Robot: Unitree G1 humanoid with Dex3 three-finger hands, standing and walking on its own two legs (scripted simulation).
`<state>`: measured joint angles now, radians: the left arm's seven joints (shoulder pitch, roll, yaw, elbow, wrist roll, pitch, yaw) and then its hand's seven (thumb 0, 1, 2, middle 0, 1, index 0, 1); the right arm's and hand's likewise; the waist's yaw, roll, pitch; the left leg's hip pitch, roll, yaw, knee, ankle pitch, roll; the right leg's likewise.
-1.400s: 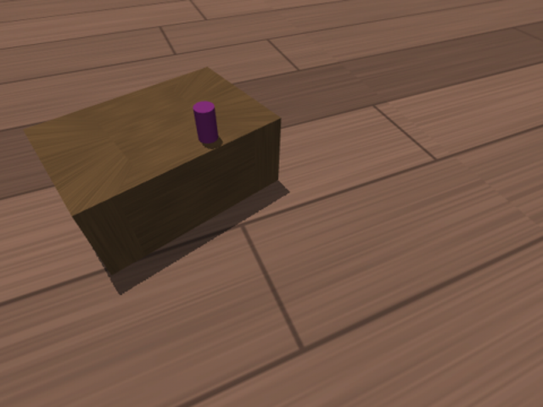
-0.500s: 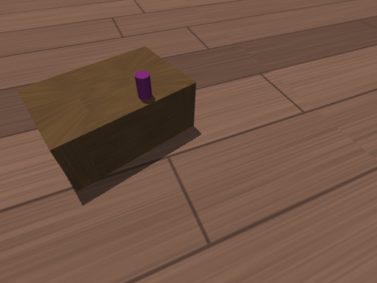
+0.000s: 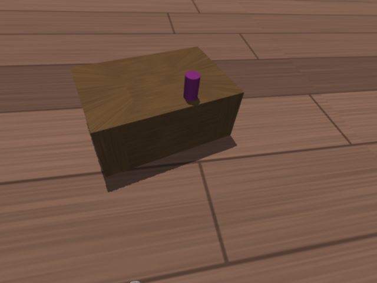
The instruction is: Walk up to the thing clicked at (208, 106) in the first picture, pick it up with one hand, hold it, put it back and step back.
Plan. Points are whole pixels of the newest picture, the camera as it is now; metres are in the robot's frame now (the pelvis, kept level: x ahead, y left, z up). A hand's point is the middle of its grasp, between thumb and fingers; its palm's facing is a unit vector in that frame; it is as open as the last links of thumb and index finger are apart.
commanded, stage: walk up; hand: right
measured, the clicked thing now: (191, 86) +1.17 -0.03 -0.30
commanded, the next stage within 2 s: none
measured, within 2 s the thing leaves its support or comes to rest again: neither
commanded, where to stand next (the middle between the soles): +0.72 -0.01 m, yaw +25 degrees
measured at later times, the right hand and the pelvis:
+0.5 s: hand (283, 230) +0.31 -0.27 -0.16, palm faces -0.26 +0.88 -0.39, open 7.4 cm; pelvis +0.21 -0.01 -0.02, yaw +13 degrees
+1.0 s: hand (264, 151) +0.55 -0.26 -0.11, palm faces -0.33 +0.81 -0.48, open 7.4 cm; pelvis +0.39 -0.01 -0.01, yaw +19 degrees
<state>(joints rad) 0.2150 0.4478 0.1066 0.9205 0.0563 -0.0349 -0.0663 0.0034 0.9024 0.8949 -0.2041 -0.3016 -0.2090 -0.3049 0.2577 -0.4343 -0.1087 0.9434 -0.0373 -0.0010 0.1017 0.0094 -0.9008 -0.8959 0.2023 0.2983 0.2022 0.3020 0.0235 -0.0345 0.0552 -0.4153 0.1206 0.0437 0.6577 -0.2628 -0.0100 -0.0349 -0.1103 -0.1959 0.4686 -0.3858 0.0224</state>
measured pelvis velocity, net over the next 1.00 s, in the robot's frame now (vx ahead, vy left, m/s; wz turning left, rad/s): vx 0.39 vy -0.01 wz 0.33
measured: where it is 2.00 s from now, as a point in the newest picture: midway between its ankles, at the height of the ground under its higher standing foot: (190, 202)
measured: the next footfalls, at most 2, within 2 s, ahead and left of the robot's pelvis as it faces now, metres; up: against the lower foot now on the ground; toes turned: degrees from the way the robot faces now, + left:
left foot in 0.02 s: +0.13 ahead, +0.16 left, +0.00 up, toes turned +7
right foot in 0.42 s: +0.34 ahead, -0.12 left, +0.00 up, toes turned +7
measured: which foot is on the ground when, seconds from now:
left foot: up 0.00-0.00, down 0.02-0.42, up 0.44-0.74, down 0.76-1.00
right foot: down 0.00-0.04, up 0.06-0.40, down 0.42-0.78, up 0.80-1.00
